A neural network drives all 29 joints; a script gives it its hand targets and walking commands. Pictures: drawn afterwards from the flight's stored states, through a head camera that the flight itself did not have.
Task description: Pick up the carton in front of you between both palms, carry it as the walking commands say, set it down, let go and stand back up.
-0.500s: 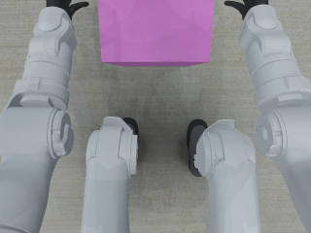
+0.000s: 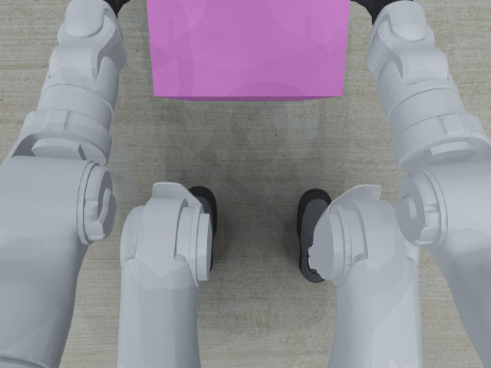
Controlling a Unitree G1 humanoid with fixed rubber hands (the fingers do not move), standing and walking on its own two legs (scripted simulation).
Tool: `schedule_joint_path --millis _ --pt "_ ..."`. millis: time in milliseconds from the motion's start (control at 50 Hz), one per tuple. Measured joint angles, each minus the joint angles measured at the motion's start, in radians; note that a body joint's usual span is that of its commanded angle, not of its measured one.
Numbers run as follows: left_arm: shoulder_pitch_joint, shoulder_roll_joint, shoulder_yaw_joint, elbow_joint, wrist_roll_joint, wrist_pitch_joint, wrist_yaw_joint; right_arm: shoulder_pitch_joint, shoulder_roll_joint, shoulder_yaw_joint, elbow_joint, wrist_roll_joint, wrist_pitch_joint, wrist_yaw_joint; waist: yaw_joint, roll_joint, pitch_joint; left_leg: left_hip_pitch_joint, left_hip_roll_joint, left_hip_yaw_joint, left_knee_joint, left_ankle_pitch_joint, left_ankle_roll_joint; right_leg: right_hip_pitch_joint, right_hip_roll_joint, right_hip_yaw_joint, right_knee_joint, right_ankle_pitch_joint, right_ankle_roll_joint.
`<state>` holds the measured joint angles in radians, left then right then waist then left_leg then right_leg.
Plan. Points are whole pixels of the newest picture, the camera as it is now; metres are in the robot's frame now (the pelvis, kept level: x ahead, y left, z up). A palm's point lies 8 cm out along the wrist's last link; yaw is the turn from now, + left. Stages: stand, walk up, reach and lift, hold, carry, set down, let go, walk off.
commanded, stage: reach and lift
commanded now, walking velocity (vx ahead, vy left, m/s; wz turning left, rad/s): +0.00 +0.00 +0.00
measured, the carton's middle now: (246, 26) +0.53 +0.04 -0.25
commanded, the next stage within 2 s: none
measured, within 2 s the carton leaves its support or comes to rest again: leaves its support in 0.44 s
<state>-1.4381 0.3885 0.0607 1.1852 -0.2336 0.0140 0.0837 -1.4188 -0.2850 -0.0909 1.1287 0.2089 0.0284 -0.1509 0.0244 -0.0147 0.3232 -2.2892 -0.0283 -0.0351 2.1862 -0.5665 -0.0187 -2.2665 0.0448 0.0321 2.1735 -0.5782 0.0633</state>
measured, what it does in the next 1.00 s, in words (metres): rises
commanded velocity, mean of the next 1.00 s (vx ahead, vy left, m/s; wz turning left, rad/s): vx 0.00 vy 0.00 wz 0.00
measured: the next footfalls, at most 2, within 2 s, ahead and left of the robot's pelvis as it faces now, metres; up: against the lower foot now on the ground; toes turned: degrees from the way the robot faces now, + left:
none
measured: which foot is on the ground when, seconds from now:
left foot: down 0.00-1.00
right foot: down 0.00-1.00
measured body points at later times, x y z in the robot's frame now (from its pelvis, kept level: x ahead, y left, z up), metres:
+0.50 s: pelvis +0.00 +0.00 -0.01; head +0.36 +0.02 +0.26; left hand +0.54 +0.19 -0.17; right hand +0.56 -0.11 -0.16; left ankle +0.11 +0.12 -0.34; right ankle +0.11 -0.13 -0.34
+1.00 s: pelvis -0.01 -0.01 +0.11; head +0.26 +0.02 +0.47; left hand +0.50 +0.19 +0.04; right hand +0.51 -0.11 +0.04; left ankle +0.11 +0.12 -0.34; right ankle +0.11 -0.13 -0.34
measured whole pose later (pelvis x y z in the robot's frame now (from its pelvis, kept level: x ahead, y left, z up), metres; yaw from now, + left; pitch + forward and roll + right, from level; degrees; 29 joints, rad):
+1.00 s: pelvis -0.01 -0.01 +0.11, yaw +2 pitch +43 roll -1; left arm -1.11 0.06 0.48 0.78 0.24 0.36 0.02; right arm -1.09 0.03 -0.53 0.74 -0.23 0.34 -0.06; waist 0.02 -0.03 -0.15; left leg -2.07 -0.11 -0.09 1.80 -0.47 -0.06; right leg -2.05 0.12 0.08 1.80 -0.50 0.08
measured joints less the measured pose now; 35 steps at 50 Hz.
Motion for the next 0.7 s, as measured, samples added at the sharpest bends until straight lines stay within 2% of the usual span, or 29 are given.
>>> schedule_joint_path --millis 120,160,240,320,420,500,560,640,700 --pt "-0.036 -0.037 -0.030 0.005 0.002 0.000 0.007 -0.036 0.025 0.017 0.009 0.003 -0.005 0.000 0.002 -0.002 0.022 0.009 0.002 0.000 -0.017 0.014 0.001 0.008 0.003 0.001 -0.018 0.016 0.001" --pt "-0.051 -0.044 -0.018 0.013 0.013 0.000 0.031 -0.052 0.035 0.000 0.018 -0.011 -0.005 -0.027 0.003 -0.002 0.034 0.014 0.002 -0.001 -0.020 0.017 0.001 0.013 0.006 0.001 -0.022 0.020 0.002" --pt "-0.083 -0.046 -0.003 0.042 0.034 0.017 0.040 -0.077 0.044 -0.039 0.038 -0.041 0.007 -0.038 0.005 -0.008 0.045 0.021 0.003 -0.001 -0.017 0.018 -0.001 0.016 0.016 0.004 -0.018 0.024 0.002" --pt "-0.085 -0.058 0.057 0.023 0.101 0.067 0.015 -0.077 0.061 -0.105 0.014 -0.103 0.054 -0.008 0.006 -0.011 0.041 0.017 0.005 0.002 0.006 0.009 -0.003 0.007 0.029 0.011 0.007 0.019 0.005" --pt "-0.023 -0.078 0.094 -0.066 0.133 0.126 0.000 -0.015 0.079 -0.138 -0.064 -0.124 0.102 -0.001 0.009 -0.019 0.014 0.012 0.003 0.001 0.035 -0.011 -0.007 -0.002 0.035 0.012 0.039 -0.001 0.005" --pt "0.064 -0.099 0.090 -0.177 0.119 0.162 0.040 0.042 0.100 -0.130 -0.151 -0.101 0.138 -0.015 0.007 -0.029 -0.043 0.001 -0.005 -0.008 0.038 -0.019 -0.017 -0.014 0.048 0.014 0.040 -0.007 0.010" --pt "0.129 -0.119 0.114 -0.265 0.128 0.192 0.037 0.111 0.131 -0.154 -0.240 -0.114 0.163 -0.018 0.003 -0.029 -0.110 -0.005 -0.024 -0.019 0.019 -0.014 -0.029 -0.015 0.058 0.019 0.022 -0.007 0.018" --pt "0.207 -0.167 0.177 -0.349 0.182 0.242 0.019 0.209 0.187 -0.212 -0.338 -0.173 0.202 -0.009 0.002 -0.024 -0.221 0.009 -0.047 -0.029 -0.032 0.000 -0.040 0.005 0.063 0.026 -0.026 -0.004 0.025" --pt "0.246 -0.211 0.244 -0.363 0.248 0.273 -0.005 0.257 0.228 -0.280 -0.364 -0.241 0.234 0.016 0.001 -0.018 -0.303 0.036 -0.058 -0.033 -0.090 0.015 -0.041 0.036 0.061 0.030 -0.082 0.005 0.025"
